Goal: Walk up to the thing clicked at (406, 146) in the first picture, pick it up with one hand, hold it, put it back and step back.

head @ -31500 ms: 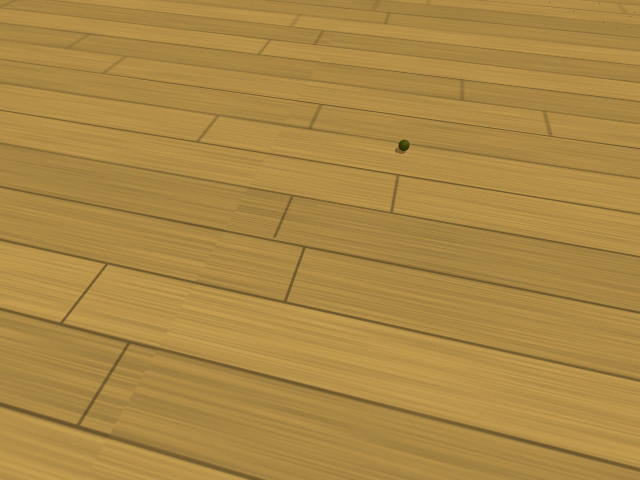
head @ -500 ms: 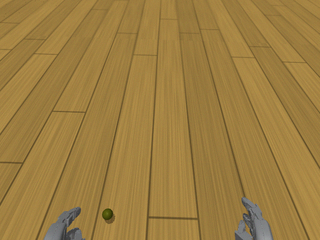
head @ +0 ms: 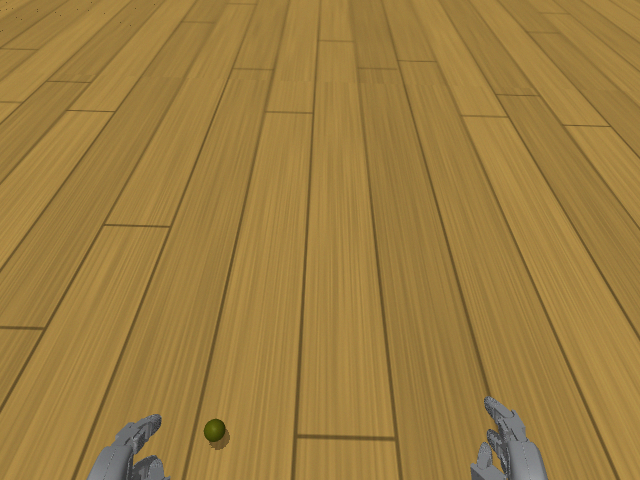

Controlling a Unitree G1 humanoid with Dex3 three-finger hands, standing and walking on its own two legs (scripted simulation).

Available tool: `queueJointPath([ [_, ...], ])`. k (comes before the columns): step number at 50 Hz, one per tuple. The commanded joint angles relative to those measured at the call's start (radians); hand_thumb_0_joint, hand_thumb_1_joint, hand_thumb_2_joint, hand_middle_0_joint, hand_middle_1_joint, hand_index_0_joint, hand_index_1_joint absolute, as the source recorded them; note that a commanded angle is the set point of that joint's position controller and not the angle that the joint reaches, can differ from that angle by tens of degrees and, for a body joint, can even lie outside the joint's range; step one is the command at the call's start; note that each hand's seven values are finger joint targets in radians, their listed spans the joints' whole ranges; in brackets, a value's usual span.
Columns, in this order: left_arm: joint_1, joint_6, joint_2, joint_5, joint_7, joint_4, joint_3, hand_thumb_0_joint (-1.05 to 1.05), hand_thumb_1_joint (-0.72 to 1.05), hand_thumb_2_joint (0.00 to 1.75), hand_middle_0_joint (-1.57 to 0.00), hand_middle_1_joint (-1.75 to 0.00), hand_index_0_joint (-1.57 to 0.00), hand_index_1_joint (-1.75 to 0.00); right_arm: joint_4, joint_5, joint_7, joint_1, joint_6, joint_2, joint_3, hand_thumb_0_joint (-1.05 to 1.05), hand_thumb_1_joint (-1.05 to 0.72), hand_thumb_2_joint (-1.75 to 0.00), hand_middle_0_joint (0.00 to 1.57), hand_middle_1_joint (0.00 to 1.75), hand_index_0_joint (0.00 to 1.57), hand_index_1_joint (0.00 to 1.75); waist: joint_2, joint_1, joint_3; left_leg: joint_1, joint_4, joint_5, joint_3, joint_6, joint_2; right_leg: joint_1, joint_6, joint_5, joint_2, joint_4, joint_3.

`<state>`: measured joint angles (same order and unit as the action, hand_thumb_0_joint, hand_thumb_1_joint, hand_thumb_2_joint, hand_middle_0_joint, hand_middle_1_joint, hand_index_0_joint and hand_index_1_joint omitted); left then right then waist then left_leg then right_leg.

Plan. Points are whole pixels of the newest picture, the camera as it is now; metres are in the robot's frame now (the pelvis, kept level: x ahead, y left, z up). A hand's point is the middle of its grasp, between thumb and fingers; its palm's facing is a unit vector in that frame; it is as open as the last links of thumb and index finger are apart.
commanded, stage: home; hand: left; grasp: from above
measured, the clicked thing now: (214, 430) +0.42 +0.27 -0.68
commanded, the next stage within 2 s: stand in 0.26 s
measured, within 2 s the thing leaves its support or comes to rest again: neither
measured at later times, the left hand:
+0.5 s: hand out of the picture +0.15 +0.21 -0.08, palm faces +0.01 -0.95 -0.32, open 7.4 cm
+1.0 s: hand out of the picture +0.03 +0.24 -0.10, palm faces +0.04 -0.95 -0.32, open 7.4 cm
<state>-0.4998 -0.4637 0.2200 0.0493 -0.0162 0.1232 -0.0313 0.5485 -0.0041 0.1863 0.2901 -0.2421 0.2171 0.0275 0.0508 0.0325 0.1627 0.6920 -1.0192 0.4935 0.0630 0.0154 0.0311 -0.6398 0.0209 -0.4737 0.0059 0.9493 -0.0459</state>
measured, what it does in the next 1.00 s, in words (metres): rises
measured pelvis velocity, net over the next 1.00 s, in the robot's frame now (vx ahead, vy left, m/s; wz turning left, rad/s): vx -0.01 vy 0.01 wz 0.00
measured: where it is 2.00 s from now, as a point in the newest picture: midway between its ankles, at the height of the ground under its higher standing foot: outside the picture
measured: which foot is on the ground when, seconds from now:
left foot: down 0.00-1.00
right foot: down 0.00-1.00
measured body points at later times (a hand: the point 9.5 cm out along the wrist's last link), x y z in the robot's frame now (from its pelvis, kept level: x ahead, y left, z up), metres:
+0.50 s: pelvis -0.01 +0.00 +0.02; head +0.02 +0.00 +0.46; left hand +0.15 +0.25 -0.06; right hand +0.14 -0.26 -0.09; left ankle +0.01 +0.12 -0.68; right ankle +0.00 -0.14 -0.68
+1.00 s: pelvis -0.01 +0.01 +0.06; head -0.01 +0.01 +0.51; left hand +0.03 +0.29 -0.08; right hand +0.07 -0.26 -0.08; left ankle +0.01 +0.12 -0.68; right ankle +0.00 -0.14 -0.68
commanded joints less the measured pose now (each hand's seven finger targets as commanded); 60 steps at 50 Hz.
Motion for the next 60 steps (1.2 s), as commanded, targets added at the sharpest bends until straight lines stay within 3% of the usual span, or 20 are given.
queueJointPath([
  [1,0.026,0.051,0.108,-0.007,-0.008,0.196,-0.053,0.0,0.9,0.9,-0.2,-0.3,-0.2,-0.3,-0.167,-0.004,0.01,-0.077,-0.056,0.123,-0.05,0.0,-0.9,-0.9,0.2,0.3,0.2,0.3,0.007,0.004,0.058,-0.089,0.185,-0.191,-0.016,-0.023,-0.025,0.03,-0.022,0.164,-0.031,-0.15,-0.027],
  [17,0.027,0.052,0.104,-0.002,-0.008,0.195,-0.057,0.0,0.9,0.9,-0.2,-0.3,-0.2,-0.3,-0.173,-0.006,0.011,-0.073,-0.057,0.118,-0.049,0.0,-0.9,-0.9,0.2,0.3,0.2,0.3,-0.017,0.008,0.066,-0.079,0.168,-0.177,-0.027,-0.028,-0.031,0.031,-0.017,0.157,-0.026,-0.161,-0.02],
  [18,0.328,0.269,0.198,-0.112,-0.047,-0.156,-0.053,0.0,0.9,0.9,-0.2,-0.3,-0.2,-0.3,0.074,0.118,-0.048,-0.128,0.057,0.235,-0.087,0.0,-0.9,-0.9,0.2,0.3,0.2,0.3,-0.049,-0.062,-0.16,-0.115,0.255,-0.372,0.016,-0.072,0.017,0.193,-0.057,0.194,0.044,-0.18,0.057],
  [19,0.209,0.338,0.22,-0.119,-0.041,-0.318,-0.074,0.0,0.9,0.9,-0.2,-0.3,-0.2,-0.3,0.083,0.117,-0.078,-0.139,0.1,0.245,-0.108,0.0,-0.9,-0.9,0.2,0.3,0.2,0.3,-0.127,-0.073,-0.071,-0.181,0.232,-0.372,-0.016,-0.089,0.004,0.222,-0.093,0.2,0.063,-0.23,0.118],
  [20,0.204,0.373,0.232,-0.126,-0.036,-0.372,-0.07,0.0,0.9,0.9,-0.2,-0.3,-0.2,-0.3,0.079,0.116,-0.099,-0.136,0.122,0.234,-0.105,0.0,-0.9,-0.9,0.2,0.3,0.2,0.3,-0.162,-0.053,-0.045,-0.214,0.222,-0.375,-0.032,-0.085,-0.006,0.227,-0.111,0.229,0.076,-0.247,0.153],
  [21,0.241,0.392,0.227,-0.126,-0.03,-0.402,-0.063,0.0,0.9,0.9,-0.2,-0.3,-0.2,-0.3,0.076,0.115,-0.114,-0.108,0.137,0.228,-0.099,0.0,-0.9,-0.9,0.2,0.3,0.2,0.3,-0.116,-0.027,-0.061,-0.204,0.244,-0.342,-0.016,-0.078,-0.011,0.22,-0.108,0.234,0.064,-0.256,0.154],
  [23,0.286,0.42,0.23,-0.116,-0.022,-0.477,-0.056,0.0,0.9,0.9,-0.2,-0.3,-0.2,-0.3,0.118,0.069,-0.148,-0.109,0.146,0.2,-0.092,0.0,-0.9,-0.9,0.2,0.3,0.2,0.3,-0.058,-0.044,-0.025,-0.267,0.298,-0.298,-0.007,-0.079,-0.013,0.298,-0.084,0.277,0.082,-0.239,0.14],
  [25,0.284,0.428,0.223,-0.102,-0.021,-0.555,-0.062,0.0,0.9,0.9,-0.2,-0.3,-0.2,-0.3,0.145,0.053,-0.161,-0.135,0.155,0.213,-0.103,0.0,-0.9,-0.9,0.2,0.3,0.2,0.3,-0.107,-0.058,-0.023,-0.326,0.3,-0.334,-0.014,-0.07,-0.011,0.284,-0.077,0.289,0.088,-0.272,0.142],
  [30,0.324,0.455,0.207,-0.095,-0.029,-0.73,-0.057,0.0,0.9,0.9,-0.2,-0.3,-0.2,-0.3,0.219,0.056,-0.167,-0.16,0.179,0.218,-0.112,0.0,-0.9,-0.9,0.2,0.3,0.2,0.3,-0.028,-0.06,-0.065,-0.363,0.415,-0.297,0.034,-0.078,0.021,0.317,-0.048,0.25,0.071,-0.318,0.099],
  [34,0.337,0.467,0.206,-0.094,-0.027,-0.84,-0.056,0.0,0.9,0.9,-0.2,-0.3,-0.2,-0.3,0.266,0.056,-0.162,-0.176,0.191,0.235,-0.114,0.0,-0.9,-0.9,0.2,0.3,0.2,0.3,0.005,-0.061,-0.127,-0.354,0.517,-0.255,0.076,-0.079,0.046,0.362,-0.042,0.231,0.061,-0.371,0.08],
  [37,0.319,0.472,0.21,-0.089,-0.027,-0.921,-0.053,0.0,0.9,0.9,-0.2,-0.3,-0.2,-0.3,0.311,0.049,-0.157,-0.169,0.196,0.246,-0.114,0.0,-0.9,-0.9,0.2,0.3,0.2,0.3,-0.003,-0.062,-0.135,-0.394,0.551,-0.292,0.08,-0.07,0.053,0.41,-0.043,0.268,0.072,-0.426,0.085],
  [45,0.324,0.481,0.236,-0.08,-0.03,-1.07,-0.044,0.0,0.9,0.9,-0.2,-0.3,-0.2,-0.3,0.408,0.036,-0.15,-0.149,0.208,0.252,-0.105,0.0,-0.9,-0.9,0.2,0.3,0.2,0.3,-0.047,-0.049,-0.159,-0.513,0.621,-0.395,0.054,-0.055,0.053,0.47,-0.034,0.346,0.096,-0.546,0.097],
  [54,0.335,0.475,0.25,-0.083,-0.024,-1.162,-0.037,0.0,0.9,0.9,-0.2,-0.3,-0.2,-0.3,0.468,0.034,-0.154,-0.18,0.222,0.268,-0.101,0.0,-0.9,-0.9,0.2,0.3,0.2,0.3,-0.025,-0.051,-0.223,-0.479,0.741,-0.19,0.074,-0.044,0.064,0.49,-0.026,0.259,0.09,-0.603,0.09],
  [60,0.346,0.484,0.26,-0.082,-0.022,-1.196,-0.033,0.0,0.9,0.9,-0.2,-0.3,-0.2,-0.3,0.491,0.029,-0.162,-0.189,0.221,0.255,-0.095,0.0,-0.9,-0.9,0.2,0.3,0.2,0.3,-0.057,-0.049,-0.213,-0.523,0.728,-0.254,0.056,-0.037,0.056,0.489,-0.023,0.253,0.101,-0.643,0.103],
])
